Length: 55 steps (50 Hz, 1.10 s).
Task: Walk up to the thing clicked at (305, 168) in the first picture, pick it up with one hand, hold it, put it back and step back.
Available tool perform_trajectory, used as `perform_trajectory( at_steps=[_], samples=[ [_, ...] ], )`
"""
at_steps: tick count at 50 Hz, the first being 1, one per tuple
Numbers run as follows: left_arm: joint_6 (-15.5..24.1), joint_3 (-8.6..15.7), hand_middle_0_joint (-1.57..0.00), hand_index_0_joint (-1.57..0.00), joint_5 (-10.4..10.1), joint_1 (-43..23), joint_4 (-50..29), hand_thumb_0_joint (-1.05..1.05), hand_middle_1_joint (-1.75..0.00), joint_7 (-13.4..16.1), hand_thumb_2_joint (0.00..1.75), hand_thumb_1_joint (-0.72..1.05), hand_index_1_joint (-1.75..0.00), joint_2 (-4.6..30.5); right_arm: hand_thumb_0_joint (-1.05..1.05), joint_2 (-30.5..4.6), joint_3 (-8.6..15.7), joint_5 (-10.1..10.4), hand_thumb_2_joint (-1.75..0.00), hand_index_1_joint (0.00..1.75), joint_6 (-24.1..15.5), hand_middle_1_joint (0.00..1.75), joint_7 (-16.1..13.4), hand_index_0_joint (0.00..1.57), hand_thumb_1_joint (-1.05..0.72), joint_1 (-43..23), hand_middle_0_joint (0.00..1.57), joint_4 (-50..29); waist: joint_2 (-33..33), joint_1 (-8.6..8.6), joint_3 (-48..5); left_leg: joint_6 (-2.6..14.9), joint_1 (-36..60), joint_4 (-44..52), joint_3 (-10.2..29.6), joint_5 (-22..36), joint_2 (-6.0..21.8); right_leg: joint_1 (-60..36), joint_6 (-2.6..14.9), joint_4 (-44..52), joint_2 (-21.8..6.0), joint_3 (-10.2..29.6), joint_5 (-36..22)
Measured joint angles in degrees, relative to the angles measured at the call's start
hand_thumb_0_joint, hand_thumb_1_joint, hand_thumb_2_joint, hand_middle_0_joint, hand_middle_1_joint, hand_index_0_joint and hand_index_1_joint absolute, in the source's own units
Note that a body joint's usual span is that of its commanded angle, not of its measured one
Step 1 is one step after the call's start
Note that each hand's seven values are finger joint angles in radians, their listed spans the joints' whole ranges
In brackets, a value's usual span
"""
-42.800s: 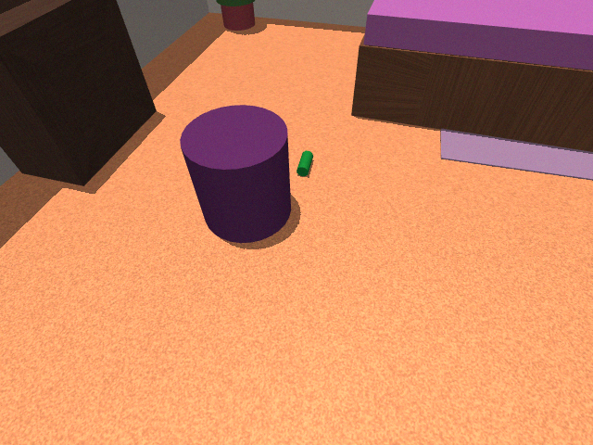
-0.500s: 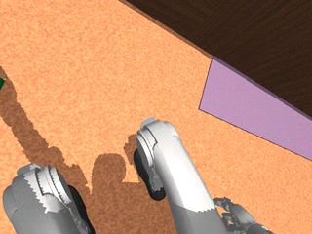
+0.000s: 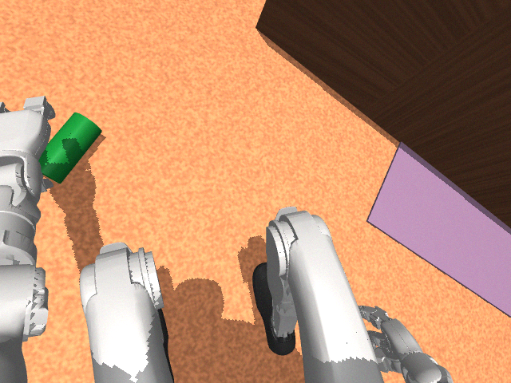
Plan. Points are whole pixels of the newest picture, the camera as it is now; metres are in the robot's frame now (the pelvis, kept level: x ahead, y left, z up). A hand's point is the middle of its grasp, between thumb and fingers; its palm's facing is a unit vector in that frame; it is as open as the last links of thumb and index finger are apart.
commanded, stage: home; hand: left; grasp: from above
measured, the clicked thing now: (67, 148) +0.54 +0.27 -0.31
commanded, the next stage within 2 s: none
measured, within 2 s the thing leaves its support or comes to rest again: neither
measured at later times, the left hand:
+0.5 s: hand (4, 220) +0.35 +0.24 +0.03, palm faces -0.25 -0.68 -0.69, open 7.3 cm
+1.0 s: hand out of the picture +0.26 +0.20 +0.24, palm faces +0.17 -0.96 -0.24, open 7.4 cm
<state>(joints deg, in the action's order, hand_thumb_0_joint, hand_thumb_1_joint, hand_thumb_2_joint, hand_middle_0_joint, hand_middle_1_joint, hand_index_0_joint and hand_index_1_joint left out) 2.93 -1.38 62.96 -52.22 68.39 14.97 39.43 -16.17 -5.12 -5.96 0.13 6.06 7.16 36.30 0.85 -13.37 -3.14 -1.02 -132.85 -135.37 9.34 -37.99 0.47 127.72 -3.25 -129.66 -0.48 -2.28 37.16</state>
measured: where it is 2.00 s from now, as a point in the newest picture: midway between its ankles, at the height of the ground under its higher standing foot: (219, 344)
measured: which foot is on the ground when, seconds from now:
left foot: down 0.00-1.00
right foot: down 0.00-1.00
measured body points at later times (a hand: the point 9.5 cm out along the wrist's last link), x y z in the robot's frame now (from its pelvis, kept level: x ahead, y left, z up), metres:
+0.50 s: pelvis +0.01 -0.01 +0.14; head +0.19 +0.02 +0.55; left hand +0.36 +0.27 +0.07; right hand +0.16 -0.26 +0.01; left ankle +0.08 +0.13 -0.31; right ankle +0.11 -0.14 -0.31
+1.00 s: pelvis +0.07 -0.01 +0.32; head +0.14 +0.02 +0.76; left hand +0.25 +0.25 +0.26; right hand +0.27 -0.22 +0.24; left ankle +0.08 +0.13 -0.31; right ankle +0.11 -0.14 -0.31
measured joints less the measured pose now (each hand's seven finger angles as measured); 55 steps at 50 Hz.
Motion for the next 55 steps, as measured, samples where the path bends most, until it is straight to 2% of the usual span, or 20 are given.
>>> perform_trajectory(
  at_steps=[4,9,17,20,24,30,38,43,46,50,55],
  samples=[
    [-1.87,0.16,-0.25,-0.25,-2.72,0.0,0.71,0.0,-0.81,-0.8,0.98,-0.21,-0.79,-2.1,0.0,0.88,1.06,0.64,-0.89,0.3,-0.72,0.29,0.07,0.2,-0.89,-0.99,0.2,0.13,-1.11,0.8,-2.09,0.06,1.83,1.61,-0.76,-0.56,0.21,-1.4,-0.34,1.12,-0.15,0.55,0.63],
    [-3.61,1.31,-0.27,-0.26,-8.06,3.6,-5.0,0.0,-0.75,-4.44,1.02,-0.05,-0.75,-5.46,0.0,1.36,3.22,2.13,-0.9,0.3,0.07,0.29,0.15,0.2,-0.89,0.45,0.2,-0.31,-2.77,2.8,-4.24,0.0,4.92,4.67,-1.77,-0.98,0.35,-3.96,-0.4,3.45,-0.53,1.15,1.21],
    [-7.32,2.4,-0.28,-0.27,-23.45,19.44,-24.4,0.0,-0.66,-10.44,1.11,0.36,-0.67,-10.95,0.01,1.07,5.85,5.11,-0.9,0.3,2.8,0.29,-0.56,0.2,-0.9,3.02,0.2,-1.1,-4.78,6.88,-7.01,0.0,13.76,13.39,-3.2,-0.94,1.26,-11.7,-0.06,11.35,-0.65,1.49,0.9],
    [-8.92,2.26,-0.28,-0.27,-28.86,25.93,-31.9,0.0,-0.61,-11.73,1.12,0.56,-0.61,-12.91,0.01,1.02,6.52,6.0,-0.9,0.3,2.88,0.29,-1.57,0.2,-0.9,3.13,0.2,-1.72,-4.81,8.09,-7.52,-0.18,18.05,17.58,-3.56,-0.49,1.52,-15.7,0.32,15.27,-0.72,1.38,0.42],
    [-10.66,1.99,-0.27,-0.26,-35.02,33.12,-39.08,0.0,-0.52,-11.89,1.1,0.75,-0.53,-15.2,0.01,1.0,6.83,6.9,-0.9,0.3,2.08,0.3,-3.41,0.2,-0.9,2.29,0.2,-2.43,-4.42,9.13,-7.91,-0.49,24.59,23.44,-3.94,0.27,1.72,-21.95,0.87,20.71,-0.91,1.15,-0.21],
    [-14.12,1.86,-0.24,-0.24,-43.92,41.4,-45.54,0.0,-0.41,-11.28,1.01,0.87,-0.41,-18.23,0.01,1.19,6.84,7.6,-0.9,0.3,-0.9,0.3,-6.17,0.2,-0.9,-0.01,0.2,-3.23,-3.84,9.77,-8.46,-0.91,34.96,32.18,-4.27,1.48,1.89,-32.11,1.54,29.0,-1.17,0.62,-1.15],
    [-19.42,2.13,-0.22,-0.22,-55.4,51.74,-52.49,0.01,-0.33,-10.64,0.93,0.9,-0.33,-21.91,0.01,2.15,5.89,8.07,-0.9,0.3,-4.42,0.3,-9.01,0.2,-0.91,-1.77,0.2,-4.39,-3.15,9.63,-8.25,-1.18,49.82,43.92,-4.61,2.96,2.27,-46.97,2.0,40.61,-1.18,-0.07,-2.52],
    [-22.65,2.69,-0.21,-0.21,-60.55,57.79,-56.85,0.01,-0.31,-10.08,0.91,0.9,-0.31,-23.88,0.01,2.99,4.57,8.12,-0.9,0.3,-5.93,0.3,-10.84,0.2,-0.91,-0.39,0.2,-4.95,-2.62,9.7,-7.77,-1.23,59.54,51.83,-4.81,4.26,2.5,-56.84,2.08,48.75,-1.1,-0.49,-3.88],
    [-24.46,3.23,-0.21,-0.21,-62.93,61.25,-59.46,0.01,-0.31,-9.97,0.91,0.9,-0.3,-24.92,0.01,3.49,3.74,8.05,-0.9,0.3,-6.79,0.3,-12.07,0.2,-0.9,1.26,0.2,-5.12,-2.52,9.68,-7.56,-1.15,65.23,56.61,-4.92,5.17,2.56,-62.71,2.05,53.77,-1.1,-0.76,-4.87],
    [-26.23,3.83,-0.21,-0.21,-65.2,66.01,-63.36,0.01,-0.31,-9.97,0.9,0.9,-0.3,-25.92,0.01,4.03,2.89,7.87,-0.9,0.3,-7.88,0.3,-13.55,0.2,-0.9,3.99,0.2,-5.45,-2.62,9.62,-7.17,-1.0,72.65,62.73,-5.13,6.39,2.59,-70.36,1.91,60.23,-1.12,-0.99,-6.24],
    [-28.01,3.89,-0.21,-0.21,-66.74,72.85,-69.25,0.01,-0.3,-10.28,0.9,0.9,-0.3,-26.54,0.01,4.32,2.57,7.59,-0.9,0.3,-8.9,0.3,-14.85,0.21,-0.9,7.54,0.2,-6.24,-3.29,9.68,-7.16,-0.74,81.12,69.6,-5.6,7.79,2.66,-79.01,1.7,67.58,-1.08,-1.01,-7.94]
  ],
)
